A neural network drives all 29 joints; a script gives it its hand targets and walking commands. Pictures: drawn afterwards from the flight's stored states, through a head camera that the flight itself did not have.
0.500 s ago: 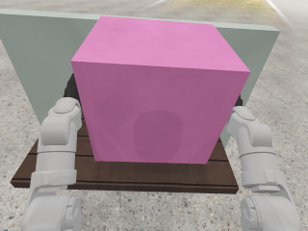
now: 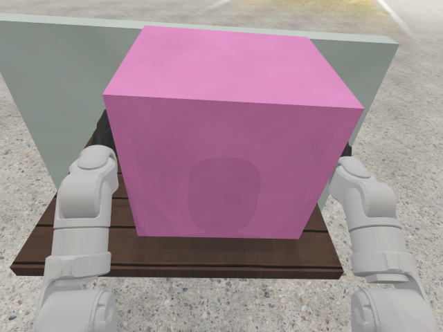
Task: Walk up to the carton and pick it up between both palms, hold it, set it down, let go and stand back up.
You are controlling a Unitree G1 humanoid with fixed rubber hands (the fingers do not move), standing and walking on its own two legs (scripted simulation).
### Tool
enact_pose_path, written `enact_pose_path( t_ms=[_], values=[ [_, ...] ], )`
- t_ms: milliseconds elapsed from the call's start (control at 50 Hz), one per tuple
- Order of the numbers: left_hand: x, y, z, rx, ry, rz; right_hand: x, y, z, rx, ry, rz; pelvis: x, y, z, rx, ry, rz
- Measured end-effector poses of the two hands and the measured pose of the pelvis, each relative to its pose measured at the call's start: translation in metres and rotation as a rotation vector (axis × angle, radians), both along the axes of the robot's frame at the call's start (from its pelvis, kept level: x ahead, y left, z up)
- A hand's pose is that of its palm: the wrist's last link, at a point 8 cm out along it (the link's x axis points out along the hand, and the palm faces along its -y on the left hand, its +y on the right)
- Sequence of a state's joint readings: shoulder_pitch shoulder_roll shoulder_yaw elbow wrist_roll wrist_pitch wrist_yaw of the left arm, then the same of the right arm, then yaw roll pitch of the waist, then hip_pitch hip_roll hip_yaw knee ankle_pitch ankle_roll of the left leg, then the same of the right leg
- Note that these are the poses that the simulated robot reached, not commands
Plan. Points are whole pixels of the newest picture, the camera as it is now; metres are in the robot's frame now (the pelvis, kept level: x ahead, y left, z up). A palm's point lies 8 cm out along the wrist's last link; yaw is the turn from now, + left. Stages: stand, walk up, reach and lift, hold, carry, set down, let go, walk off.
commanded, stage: hold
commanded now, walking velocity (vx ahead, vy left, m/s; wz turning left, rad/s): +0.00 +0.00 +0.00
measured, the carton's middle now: (223, 135) +0.41 +0.00 +0.20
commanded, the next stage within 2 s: none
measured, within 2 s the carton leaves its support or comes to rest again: neither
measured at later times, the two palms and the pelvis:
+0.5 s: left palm (103, 147) +0.35 +0.19 +0.21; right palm (335, 160) +0.35 -0.20 +0.19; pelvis -0.01 +0.00 +0.00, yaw +0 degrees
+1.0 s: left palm (105, 149) +0.35 +0.19 +0.21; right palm (336, 160) +0.35 -0.20 +0.19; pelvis +0.00 +0.00 +0.00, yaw +0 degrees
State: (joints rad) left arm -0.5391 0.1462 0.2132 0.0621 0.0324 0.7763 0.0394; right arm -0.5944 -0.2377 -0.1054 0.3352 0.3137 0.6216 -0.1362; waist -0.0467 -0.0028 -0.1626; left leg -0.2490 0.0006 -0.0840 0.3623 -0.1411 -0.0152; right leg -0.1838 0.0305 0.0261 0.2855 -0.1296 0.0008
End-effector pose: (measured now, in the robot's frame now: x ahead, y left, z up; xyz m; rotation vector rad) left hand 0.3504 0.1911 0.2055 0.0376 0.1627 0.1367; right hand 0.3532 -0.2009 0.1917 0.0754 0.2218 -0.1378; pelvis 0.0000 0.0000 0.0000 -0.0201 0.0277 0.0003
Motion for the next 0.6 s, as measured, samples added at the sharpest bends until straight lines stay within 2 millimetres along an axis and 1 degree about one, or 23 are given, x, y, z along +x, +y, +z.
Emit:
enact_pose_path(
  t_ms=[260, 480, 600],
  values=[
    [-0.0049, -0.0008, 0.0, -0.014, -0.006, 0.006, -0.0032, -0.0008, 0.0024, 0.0, -0.006, 0.003, -0.0021, -0.0024, -0.0002, 0.0, -0.006, 0.002],
    [-0.0011, 0.002, 0.0033, -0.015, 0.003, 0.008, 0.0, 0.002, 0.0023, 0.003, 0.003, 0.002, -0.0069, -0.0027, -0.0005, 0.002, -0.005, 0.005],
    [-0.0015, 0.0036, 0.0037, -0.007, -0.001, 0.007, 0.0003, 0.0035, 0.0028, -0.006, 0.0, 0.005, -0.0063, -0.0014, -0.0004, 0.001, 0.002, 0.004]
  ],
)
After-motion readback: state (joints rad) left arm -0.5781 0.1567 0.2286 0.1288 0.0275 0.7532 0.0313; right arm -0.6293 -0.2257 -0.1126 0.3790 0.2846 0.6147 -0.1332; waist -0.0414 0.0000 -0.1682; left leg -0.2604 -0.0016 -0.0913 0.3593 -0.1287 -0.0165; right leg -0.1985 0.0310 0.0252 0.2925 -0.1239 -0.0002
